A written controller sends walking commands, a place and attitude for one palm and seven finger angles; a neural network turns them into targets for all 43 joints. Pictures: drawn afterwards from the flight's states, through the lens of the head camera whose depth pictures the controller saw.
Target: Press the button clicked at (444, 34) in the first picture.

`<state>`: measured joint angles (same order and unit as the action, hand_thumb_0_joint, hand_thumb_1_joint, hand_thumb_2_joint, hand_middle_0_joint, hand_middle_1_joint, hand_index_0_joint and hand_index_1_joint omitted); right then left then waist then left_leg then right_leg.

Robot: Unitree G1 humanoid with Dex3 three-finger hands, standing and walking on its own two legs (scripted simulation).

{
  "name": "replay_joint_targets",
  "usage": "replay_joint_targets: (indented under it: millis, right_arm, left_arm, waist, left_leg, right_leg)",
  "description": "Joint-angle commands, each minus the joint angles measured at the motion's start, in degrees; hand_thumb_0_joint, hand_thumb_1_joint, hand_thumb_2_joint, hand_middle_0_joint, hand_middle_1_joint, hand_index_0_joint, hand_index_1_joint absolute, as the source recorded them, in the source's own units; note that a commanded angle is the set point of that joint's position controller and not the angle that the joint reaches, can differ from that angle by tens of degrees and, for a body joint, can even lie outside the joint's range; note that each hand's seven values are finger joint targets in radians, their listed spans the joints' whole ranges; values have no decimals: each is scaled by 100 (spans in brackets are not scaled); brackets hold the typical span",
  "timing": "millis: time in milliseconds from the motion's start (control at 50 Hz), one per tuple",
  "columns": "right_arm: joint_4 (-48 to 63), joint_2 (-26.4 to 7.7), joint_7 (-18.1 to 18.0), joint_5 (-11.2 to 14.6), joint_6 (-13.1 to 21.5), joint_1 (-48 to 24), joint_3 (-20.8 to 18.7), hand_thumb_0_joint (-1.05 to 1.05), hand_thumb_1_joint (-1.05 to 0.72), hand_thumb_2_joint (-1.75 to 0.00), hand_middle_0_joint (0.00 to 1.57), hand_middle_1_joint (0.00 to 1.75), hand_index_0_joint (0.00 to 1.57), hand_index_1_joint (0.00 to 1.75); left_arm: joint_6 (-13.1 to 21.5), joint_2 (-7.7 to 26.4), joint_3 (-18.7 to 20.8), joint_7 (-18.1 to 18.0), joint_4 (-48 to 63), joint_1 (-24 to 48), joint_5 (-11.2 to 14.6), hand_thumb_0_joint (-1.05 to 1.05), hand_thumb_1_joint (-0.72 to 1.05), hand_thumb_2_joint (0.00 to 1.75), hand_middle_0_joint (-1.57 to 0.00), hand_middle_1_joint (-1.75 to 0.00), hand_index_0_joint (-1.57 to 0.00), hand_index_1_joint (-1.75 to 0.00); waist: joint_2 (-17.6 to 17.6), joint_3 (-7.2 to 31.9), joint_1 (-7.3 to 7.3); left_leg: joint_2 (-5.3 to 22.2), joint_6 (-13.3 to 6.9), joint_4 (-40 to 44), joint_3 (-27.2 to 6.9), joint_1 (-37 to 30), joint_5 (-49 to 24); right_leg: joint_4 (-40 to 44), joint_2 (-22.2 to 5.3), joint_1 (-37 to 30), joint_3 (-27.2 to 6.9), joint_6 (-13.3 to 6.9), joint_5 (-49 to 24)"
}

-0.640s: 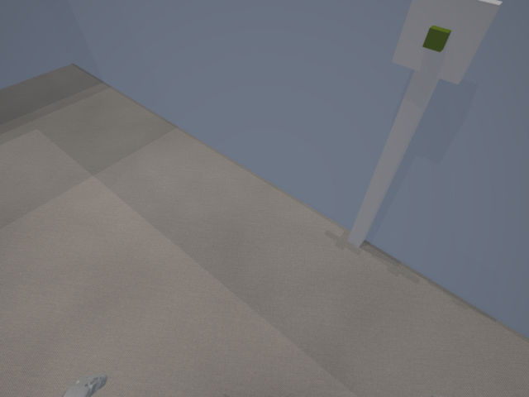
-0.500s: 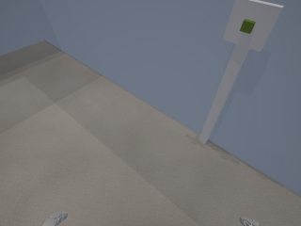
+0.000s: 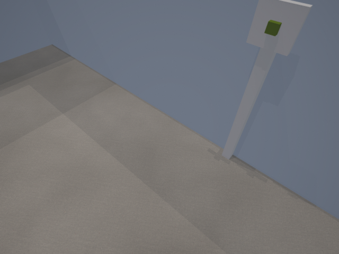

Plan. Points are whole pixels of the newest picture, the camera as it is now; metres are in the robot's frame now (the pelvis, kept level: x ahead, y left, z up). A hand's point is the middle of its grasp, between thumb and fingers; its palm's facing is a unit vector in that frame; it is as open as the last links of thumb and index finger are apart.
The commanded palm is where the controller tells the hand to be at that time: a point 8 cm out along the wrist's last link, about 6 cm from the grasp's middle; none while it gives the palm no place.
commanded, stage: stand and wait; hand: left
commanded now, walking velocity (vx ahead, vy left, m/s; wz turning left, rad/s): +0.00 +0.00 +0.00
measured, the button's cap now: (273, 27) +0.89 -0.35 +0.16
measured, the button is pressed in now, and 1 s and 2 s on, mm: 0 0 0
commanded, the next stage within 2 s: look at it before walking up in 0.32 s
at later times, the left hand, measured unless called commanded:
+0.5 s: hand out of the picture +0.07 +0.24 -0.15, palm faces -0.03 -0.94 -0.33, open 7.4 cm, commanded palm none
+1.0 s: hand out of the picture +0.08 +0.24 -0.15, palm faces -0.02 -0.94 -0.33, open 7.4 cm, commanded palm none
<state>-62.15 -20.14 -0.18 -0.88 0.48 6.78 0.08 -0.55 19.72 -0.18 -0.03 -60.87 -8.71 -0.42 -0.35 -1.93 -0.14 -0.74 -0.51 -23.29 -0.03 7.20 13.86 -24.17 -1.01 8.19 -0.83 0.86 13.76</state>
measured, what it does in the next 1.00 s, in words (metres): stands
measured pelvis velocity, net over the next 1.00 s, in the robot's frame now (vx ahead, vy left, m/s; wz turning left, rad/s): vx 0.00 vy -0.01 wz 0.00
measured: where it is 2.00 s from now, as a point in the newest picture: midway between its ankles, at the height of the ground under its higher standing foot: outside the picture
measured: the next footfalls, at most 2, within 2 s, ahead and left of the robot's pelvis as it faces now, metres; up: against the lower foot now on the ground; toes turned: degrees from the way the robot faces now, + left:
left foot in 1.94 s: +0.02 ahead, +0.10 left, +0.00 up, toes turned -25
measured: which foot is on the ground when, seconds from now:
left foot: down 0.00-1.00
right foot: down 0.00-1.00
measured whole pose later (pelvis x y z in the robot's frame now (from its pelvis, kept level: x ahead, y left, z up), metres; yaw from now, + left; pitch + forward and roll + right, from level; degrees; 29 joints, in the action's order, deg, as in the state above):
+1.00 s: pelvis +0.00 -0.01 +0.00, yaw +0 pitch -2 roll +0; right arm -64.1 -19.7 -0.1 -0.7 1.0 5.8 0.4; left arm 0.3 19.5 -0.2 0.1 -62.5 -7.4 -0.5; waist -0.3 -1.7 -0.1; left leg 0.1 0.3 -20.4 -0.1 6.6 12.0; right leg -21.3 -0.2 7.6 -0.7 0.2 11.9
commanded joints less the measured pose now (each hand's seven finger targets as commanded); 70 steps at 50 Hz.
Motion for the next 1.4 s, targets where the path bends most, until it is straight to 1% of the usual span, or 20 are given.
replay_joint_targets:
  millis: [0,80,300,360,620,780,1020,1040,1080,1120,1160,1200,1220,1260,1280,1300,1320,1340,1360,1380]
  right_arm:
    - [374,-1149,-63,37,150,-402,-230,0,-90,-90,20,30,20,30]
    - [309,-1152,-54,32,135,-373,-221,0,-90,-90,20,30,20,30]
    - [193,-1142,-42,31,147,-300,-211,0,-90,-90,20,30,20,30]
    - [188,-1141,-45,35,156,-265,-213,0,-90,-90,20,30,20,30]
    - [159,-1135,-50,43,155,-283,-206,0,-90,-90,20,30,20,30]
    - [155,-1141,-62,49,163,-304,-211,0,-90,-90,20,30,20,30]
    - [176,-1159,-75,47,154,-359,-220,0,-90,-90,20,30,20,30]
    - [192,-1137,-87,44,144,-315,-229,0,-90,-90,20,30,20,30]
    - [188,-591,-115,21,65,-25,-157,0,-90,-90,20,30,20,30]
    - [287,-490,-149,25,-24,147,-177,0,-90,-90,20,30,20,30]
    - [435,-570,-174,16,-65,187,-270,0,-90,-90,20,30,20,30]
    - [580,-664,-195,6,-91,199,-348,0,-90,-90,20,30,20,30]
    - [650,-704,-199,3,-92,183,-388,0,-90,-90,20,30,20,30]
    - [767,-700,-188,-2,-63,179,-444,0,-90,-90,20,30,20,30]
    - [839,-672,-191,-11,-53,143,-463,0,-90,-90,20,30,20,30]
    - [921,-650,-195,-24,-50,-5,-482,0,-90,-90,20,30,20,30]
    - [996,-637,-187,-46,-59,-162,-505,0,-90,-90,20,30,20,30]
    - [1036,-648,-179,-44,-78,-275,-518,0,-90,-90,20,30,20,30]
    - [1080,-597,-168,-22,-110,-342,-540,0,-90,-90,20,30,20,30]
    - [1143,-246,-139,18,-174,-172,-488,0,-90,-90,20,30,20,30]
  left_arm:
    - [185,1200,217,-65,384,354,-4,0,90,90,-20,-30,-20,-30]
    - [186,1202,217,-57,340,387,-11,0,90,90,-20,-30,-20,-30]
    - [193,1189,213,-52,288,395,-15,0,90,90,-20,-30,-20,-30]
    - [200,1185,216,-55,276,398,-15,0,90,90,-20,-30,-20,-30]
    - [208,1181,209,-55,233,363,-16,0,90,90,-20,-30,-20,-30]
    - [231,1186,213,-67,220,339,-13,0,90,90,-20,-30,-20,-30]
    - [216,1201,221,-60,245,365,-20,0,90,90,-20,-30,-20,-30]
    - [190,1177,232,-57,275,367,-23,0,90,90,-20,-30,-20,-30]
    - [48,675,162,-83,275,107,-16,0,90,90,-20,-30,-20,-30]
    - [-66,564,162,-85,364,-20,-25,0,90,90,-20,-30,-20,-30]
    - [-122,559,224,-66,516,-91,-45,0,90,90,-20,-30,-20,-30]
    - [-162,496,265,-33,669,-113,-56,0,90,90,-20,-30,-20,-30]
    - [-186,431,283,-13,741,-124,-58,0,90,90,-20,-30,-20,-30]
    - [-235,277,326,3,878,-157,-58,0,90,90,-20,-30,-20,-30]
    - [-248,239,355,13,949,-177,-59,0,90,90,-20,-30,-20,-30]
    - [-259,202,387,25,974,-284,-48,0,90,90,-20,-30,-20,-30]
    - [-246,152,410,48,976,-475,-58,0,90,90,-20,-30,-20,-30]
    - [-220,146,417,75,929,-766,-74,0,90,90,-20,-30,-20,-30]
    - [-180,175,473,82,843,-1146,-87,0,90,90,-20,-30,-20,-30]
    - [-82,626,561,34,809,-1348,-152,0,90,90,-20,-30,-20,-30]
  waist:
    - [18,373,6]
    - [-55,194,7]
    - [-6,178,5]
    - [-8,324,11]
    - [15,303,7]
    - [-5,496,17]
    - [10,333,10]
    - [21,317,16]
    - [27,360,38]
    - [58,254,59]
    - [129,282,61]
    - [401,262,62]
    - [671,189,74]
    - [1134,176,67]
    - [1109,175,48]
    - [1067,144,-49]
    - [1011,130,-185]
    - [835,253,-314]
    - [546,330,-500]
    - [-1042,243,-531]
  left_leg:
    - [694,-159,443,-560,58,-877]
    - [681,-136,511,-570,151,-600]
    - [700,-116,574,-597,192,-526]
    - [720,-116,550,-602,131,-666]
    - [734,-103,565,-587,79,-757]
    - [771,-90,501,-535,-107,-1216]
    - [787,-77,555,-512,-150,-1192]
    - [803,-69,460,-455,-184,-1245]
    - [825,14,213,-239,-224,-1375]
    - [884,34,83,-134,-152,-1272]
    - [1038,-40,0,-141,-218,-1270]
    - [1297,-198,58,-284,-194,-1299]
    - [1535,-356,172,-424,-142,-1386]
    - [2112,-871,392,-686,-121,-2150]
    - [2218,-978,320,-622,-21,-2427]
    - [2268,-963,193,-484,196,-2454]
    - [2168,-793,-36,-219,428,-2358]
    - [1963,-571,-457,45,532,-2084]
    - [1691,-263,-1175,357,904,-1391]
    - [912,204,-2593,780,1608,404]
  right_leg:
    - [419,-611,-54,-505,-254,-885]
    - [550,-601,88,-573,-258,-529]
    - [620,-585,148,-599,-253,-327]
    - [585,-588,61,-589,-256,-486]
    - [606,-598,58,-572,-252,-663]
    - [522,-622,-111,-527,-262,-1260]
    - [599,-592,-46,-555,-258,-1254]
    - [526,-573,30,-594,-269,-1394]
    - [254,-552,191,-625,-210,-1719]
    - [-3,-468,453,-656,-182,-1732]
    - [-350,-340,734,-609,-165,-1691]
    - [-878,-133,1026,-472,-110,-1374]
    - [-1348,-6,1232,-324,-60,-747]
    - [-2566,102,1591,-54,35,1375]
    - [-2818,5,1575,-106,34,1644]
    - [-2771,-143,1402,-180,-6,1671]
    - [-2380,-221,1064,-84,-31,1490]
    - [-1834,-161,716,100,-21,969]
    - [-1008,-172,136,143,5,57]
    - [287,-894,-98,-1071,-154,-970]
